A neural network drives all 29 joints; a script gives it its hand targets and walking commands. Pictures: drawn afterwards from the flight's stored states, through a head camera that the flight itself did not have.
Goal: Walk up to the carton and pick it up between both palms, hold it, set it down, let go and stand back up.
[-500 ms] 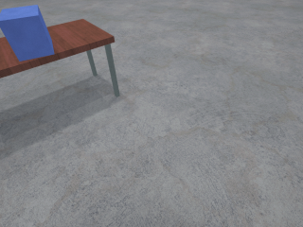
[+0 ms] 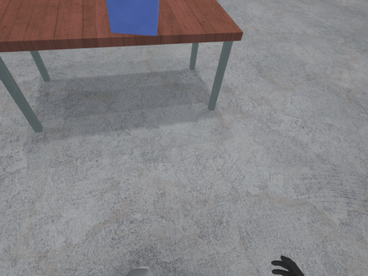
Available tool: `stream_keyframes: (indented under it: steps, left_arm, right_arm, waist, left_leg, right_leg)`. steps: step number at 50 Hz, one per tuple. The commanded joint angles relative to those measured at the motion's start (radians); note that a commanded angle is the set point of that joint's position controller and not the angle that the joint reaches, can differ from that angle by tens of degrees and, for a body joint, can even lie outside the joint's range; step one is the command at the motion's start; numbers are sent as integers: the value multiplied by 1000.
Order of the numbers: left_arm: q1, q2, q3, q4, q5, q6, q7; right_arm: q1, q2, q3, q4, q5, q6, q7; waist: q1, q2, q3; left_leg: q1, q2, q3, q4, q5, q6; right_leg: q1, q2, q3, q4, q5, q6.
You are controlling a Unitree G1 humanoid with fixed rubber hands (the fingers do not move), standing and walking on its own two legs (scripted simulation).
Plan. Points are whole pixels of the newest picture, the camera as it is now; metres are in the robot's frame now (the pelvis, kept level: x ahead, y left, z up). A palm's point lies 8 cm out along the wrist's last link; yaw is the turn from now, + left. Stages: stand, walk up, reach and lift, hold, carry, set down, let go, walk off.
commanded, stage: walk up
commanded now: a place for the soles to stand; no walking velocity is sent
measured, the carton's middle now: out of the picture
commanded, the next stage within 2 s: none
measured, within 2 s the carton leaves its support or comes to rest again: neither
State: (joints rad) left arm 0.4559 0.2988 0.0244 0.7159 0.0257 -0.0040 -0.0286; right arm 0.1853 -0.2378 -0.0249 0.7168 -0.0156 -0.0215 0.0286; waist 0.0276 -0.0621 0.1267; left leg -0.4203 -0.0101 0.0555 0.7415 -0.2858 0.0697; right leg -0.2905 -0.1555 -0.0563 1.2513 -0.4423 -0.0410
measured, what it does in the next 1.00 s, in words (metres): walks ahead, turning left: right foot, then left foot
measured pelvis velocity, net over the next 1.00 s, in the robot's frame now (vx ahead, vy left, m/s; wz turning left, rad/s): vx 0.46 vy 0.09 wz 0.35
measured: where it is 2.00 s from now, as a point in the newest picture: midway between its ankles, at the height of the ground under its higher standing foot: (148, 160)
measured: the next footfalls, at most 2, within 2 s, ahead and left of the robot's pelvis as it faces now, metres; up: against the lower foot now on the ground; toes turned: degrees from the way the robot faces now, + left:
right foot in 0.30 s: +0.36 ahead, -0.13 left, +0.00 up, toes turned +1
left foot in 0.72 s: +0.47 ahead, +0.20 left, +0.00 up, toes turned +21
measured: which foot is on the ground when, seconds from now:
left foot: down 0.00-0.32, up 0.34-0.70, down 0.72-1.00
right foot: up 0.00-0.28, down 0.30-0.74, up 0.76-1.00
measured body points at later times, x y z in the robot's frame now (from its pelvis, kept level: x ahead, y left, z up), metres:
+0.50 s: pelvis +0.25 -0.01 +0.02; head +0.28 -0.02 +0.46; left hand +0.29 +0.25 -0.09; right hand +0.34 -0.27 -0.12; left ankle +0.23 +0.10 -0.63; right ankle +0.32 -0.13 -0.71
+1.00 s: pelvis +0.46 +0.09 +0.02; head +0.46 +0.12 +0.47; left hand +0.42 +0.35 -0.12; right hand +0.61 -0.13 -0.08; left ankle +0.44 +0.19 -0.71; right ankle +0.56 -0.04 -0.65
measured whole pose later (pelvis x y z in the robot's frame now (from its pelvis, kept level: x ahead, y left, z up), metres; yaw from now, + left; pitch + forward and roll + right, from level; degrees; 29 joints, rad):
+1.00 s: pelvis +0.46 +0.09 +0.02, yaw +20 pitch -3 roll +0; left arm 0.39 0.29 0.03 0.70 0.04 0.01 -0.05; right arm 0.35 -0.22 -0.02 0.71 -0.04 -0.06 0.00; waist -0.01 -0.08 0.07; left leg -0.22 -0.02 0.04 0.54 -0.28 0.06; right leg -0.54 -0.11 -0.03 1.03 -0.32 0.01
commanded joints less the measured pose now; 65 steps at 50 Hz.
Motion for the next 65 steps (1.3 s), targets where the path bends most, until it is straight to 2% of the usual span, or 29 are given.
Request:
stream_keyframes:
  steps: [1, 5, 11, 14, 15, 16, 17, 18, 21, 23, 29, 32, 35, 36, 37, 38, 39, 41, 44, 48, 55, 57, 58, 59, 60, 61, 62, 63, 65]
  left_arm:
    - [54, 82, 34, -137, -4, -65, -19]
    - [-4, 60, 33, -148, 0, -48, -24]
    - [-103, 35, 36, -197, 18, -68, -16]
    - [39, 92, 67, -180, 26, -83, 6]
    - [155, 153, 83, -158, 37, -90, 20]
    - [218, 231, 101, -164, 59, -89, 33]
    - [150, 258, 107, -158, 44, -70, 46]
    - [87, 221, 96, -171, 26, -61, 52]
    - [-7, 137, 60, -153, 27, -77, 47]
    - [-31, 128, 48, -118, 26, -90, 41]
    - [-48, 169, 56, -66, 18, -94, 39]
    - [-37, 175, 58, -48, 15, -85, 34]
    - [-47, 172, 44, -45, 16, -56, 31]
    - [3, 120, 20, -48, 15, -46, 25]
    - [59, 35, -9, -85, 19, -44, 14]
    - [37, 107, 24, -125, 17, -25, 9]
    - [-42, 180, 39, -129, 22, -7, 11]
    - [-26, 136, 32, -114, 10, -7, 6]
    - [80, 112, 37, -64, 10, -15, -6]
    - [7, 88, 40, -83, 9, -11, -23]
    - [-89, 45, 47, -131, 22, -42, -31]
    - [-44, 51, 57, -128, 22, -52, -22]
    - [29, 70, 67, -115, 21, -60, -13]
    - [141, 118, 86, -85, 27, -69, 1]
    - [239, 204, 105, -77, 39, -76, 15]
    - [218, 266, 117, -93, 24, -63, 27]
    - [175, 245, 110, -96, 7, -51, 37]
    - [130, 209, 94, -107, 2, -45, 40]
    - [36, 167, 72, -114, 15, -46, 40]
  right_arm:
    - [108, -210, -74, -37, -8, -23, -38]
    - [132, -179, -62, -20, -23, -53, -23]
    - [192, -198, -69, -7, -16, -57, 0]
    - [163, -176, -59, -36, -18, -48, 6]
    - [213, -122, -40, -49, -19, -48, 9]
    - [308, -67, -26, -65, -22, -42, 8]
    - [317, -144, -48, -67, -32, -16, -5]
    - [265, -188, -61, -66, -45, -2, -5]
    - [217, -155, -60, -63, -36, -1, 13]
    - [234, -118, -55, -61, -25, -3, 26]
    - [121, -56, -48, -110, -16, -15, 53]
    - [97, -70, -61, -120, -28, -27, 50]
    - [236, -110, -89, -101, -30, -42, 34]
    - [348, -165, -108, -70, -38, -49, 17]
    - [442, -265, -125, -65, -44, -51, -6]
    - [431, -332, -137, -94, -23, -39, -26]
    - [386, -309, -130, -100, 3, -30, -43]
    - [282, -265, -102, -116, -10, -27, -56]
    - [188, -190, -71, -117, -21, -46, -43]
    - [191, -183, -64, -87, -26, -66, -35]
    - [234, -220, -73, -53, -24, -64, -24]
    - [216, -226, -69, -56, -25, -54, -22]
    - [202, -207, -60, -62, -27, -51, -20]
    - [231, -154, -40, -67, -30, -49, -18]
    - [302, -69, -12, -90, -28, -47, -12]
    - [310, -107, -25, -112, -23, -28, -16]
    - [242, -167, -41, -119, -32, -11, -22]
    - [187, -176, -48, -126, -33, -6, -18]
    - [223, -148, -47, -106, -22, -9, -7]
  waist:
    - [-42, 191, -113]
    - [-47, 159, -81]
    - [-77, 149, -62]
    - [33, 49, -83]
    - [85, -86, -165]
    - [87, -238, -244]
    - [50, -158, -191]
    - [40, -92, -109]
    - [30, -56, -30]
    - [11, -69, -54]
    - [15, -92, -28]
    - [14, -52, -33]
    - [-79, 43, -60]
    - [-124, 180, -127]
    - [-164, 414, -218]
    - [-165, 347, -223]
    - [-167, 193, -166]
    - [-112, 175, -62]
    - [-39, 225, -69]
    - [-52, 207, -29]
    - [-77, 172, -32]
    - [-36, 137, -30]
    - [12, 85, -43]
    - [62, -30, -111]
    - [92, -242, -226]
    - [71, -239, -196]
    - [77, -118, -121]
    - [72, -52, -50]
    - [26, -45, -24]
  left_leg:
    - [210, 226, -371, -416, 55, 191]
    - [173, 206, -324, -440, 162, 204]
    - [135, 161, -284, -372, 168, 140]
    - [-7, 123, -287, -155, 96, 82]
    - [-89, 39, -196, 127, 68, 28]
    - [-219, -79, -115, 433, -238, -46]
    - [-304, -41, -118, 552, -295, -65]
    - [-320, 12, -135, 618, -220, -69]
    - [-284, 74, -143, 531, -108, -77]
    - [-208, 84, -136, 428, -82, -86]
    - [-110, 105, -57, 50, 43, -73]
    - [5, 82, -20, -30, 113, -49]
    - [259, 27, 10, -104, 82, -14]
    - [416, 19, -53, -145, 4, 11]
    - [553, 238, -443, -255, -199, 103]
    - [513, 404, -858, -458, -379, 217]
    - [417, 416, -859, -509, -467, 227]
    - [316, 363, -598, -450, -207, 195]
    - [182, 282, -385, -457, -44, 170]
    - [176, 277, -306, -492, -12, 192]
    - [146, 247, -210, -435, 24, 153]
    - [114, 247, -196, -362, 30, 131]
    - [64, 226, -169, -247, 73, 106]
    - [13, 155, -100, -4, 128, 66]
    - [-118, 37, -2, 348, -23, -9]
    - [-275, -39, -24, 477, -291, -55]
    - [-316, 24, -85, 582, -270, -55]
    - [-341, 50, -101, 624, -213, -60]
    - [-272, 93, -105, 518, -133, -65]
  right_leg:
    - [-266, -36, 74, -48, 101, 15]
    - [-271, -17, 39, -286, 134, 48]
    - [-94, 71, -23, -583, 329, 22]
    - [194, 91, 2, -658, 316, -14]
    - [364, -25, 166, -740, 135, -56]
    - [469, -310, 597, -904, -117, -136]
    - [405, -397, 836, -1051, -366, -224]
    - [297, -376, 793, -1085, -442, -228]
    - [166, -258, 333, -1018, -74, -200]
    - [127, -209, 194, -1011, 70, -193]
    - [77, -182, -19, -1013, 88, -185]
    - [32, -188, -47, -987, 42, -175]
    - [-72, -167, -125, -751, 90, -128]
    - [-120, -96, -187, -481, 177, -90]
    - [-291, 19, -203, -129, -10, -23]
    - [-411, 97, -65, -22, -170, 13]
    - [-410, 45, 45, 63, -103, 12]
    - [-430, 17, 59, 85, 20, 16]
    - [-288, 5, 91, -56, 82, 39]
    - [-307, 1, 69, -270, 144, 62]
    - [-108, 55, -19, -590, 290, 32]
    - [-6, 81, -33, -657, 298, 11]
    - [110, 106, -35, -689, 287, -5]
    - [272, 91, 19, -724, 223, -32]
    - [412, -154, 365, -822, 44, -114]
    - [426, -317, 736, -985, -101, -237]
    - [338, -333, 759, -1027, -197, -276]
    - [261, -297, 613, -1008, -114, -265]
    - [139, -220, 381, -994, 5, -227]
